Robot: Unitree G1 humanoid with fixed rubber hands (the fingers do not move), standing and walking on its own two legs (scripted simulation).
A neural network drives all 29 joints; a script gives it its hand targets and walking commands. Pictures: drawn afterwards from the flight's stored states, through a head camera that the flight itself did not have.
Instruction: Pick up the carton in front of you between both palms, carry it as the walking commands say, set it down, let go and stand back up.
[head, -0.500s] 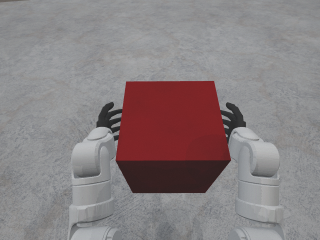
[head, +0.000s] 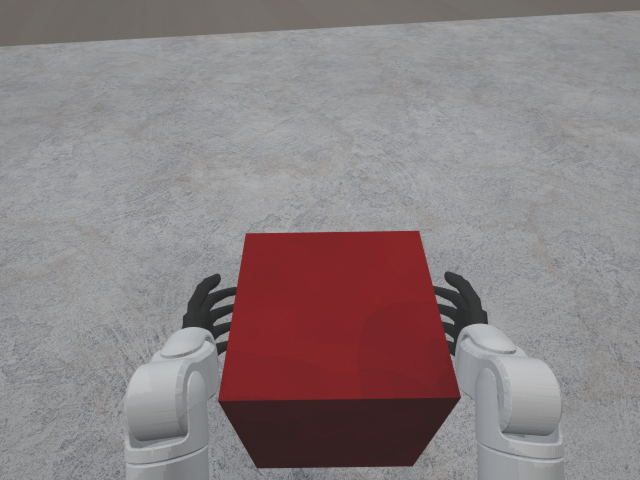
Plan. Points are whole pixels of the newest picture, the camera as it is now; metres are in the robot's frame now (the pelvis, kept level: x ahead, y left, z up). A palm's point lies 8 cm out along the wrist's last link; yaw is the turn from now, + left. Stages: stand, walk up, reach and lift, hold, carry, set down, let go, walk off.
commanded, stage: carry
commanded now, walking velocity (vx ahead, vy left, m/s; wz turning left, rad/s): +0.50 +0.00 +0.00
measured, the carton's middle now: (333, 355) +0.27 +0.00 +0.03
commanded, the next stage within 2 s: none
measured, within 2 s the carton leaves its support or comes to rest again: neither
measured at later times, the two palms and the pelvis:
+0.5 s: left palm (258, 170) +0.56 +0.12 +0.11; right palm (435, 173) +0.57 -0.18 +0.10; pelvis +0.32 -0.03 +0.01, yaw +2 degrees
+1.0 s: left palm (257, 98) +0.90 +0.17 +0.09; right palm (385, 96) +0.89 -0.13 +0.10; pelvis +0.65 +0.02 +0.01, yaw -1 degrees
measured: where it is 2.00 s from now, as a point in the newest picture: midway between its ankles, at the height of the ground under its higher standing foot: (321, 329)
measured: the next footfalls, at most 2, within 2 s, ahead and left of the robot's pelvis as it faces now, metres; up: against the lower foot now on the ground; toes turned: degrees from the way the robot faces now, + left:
right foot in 0.44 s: +0.45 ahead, -0.13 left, +0.00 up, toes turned -11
left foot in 0.92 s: +0.77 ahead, +0.11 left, +0.00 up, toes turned +10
